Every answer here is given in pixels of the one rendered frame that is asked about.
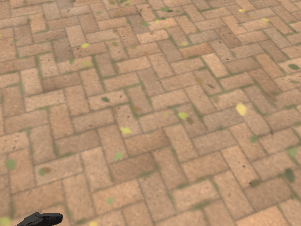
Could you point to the left robot hand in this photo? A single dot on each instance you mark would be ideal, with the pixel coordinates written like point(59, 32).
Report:
point(45, 219)

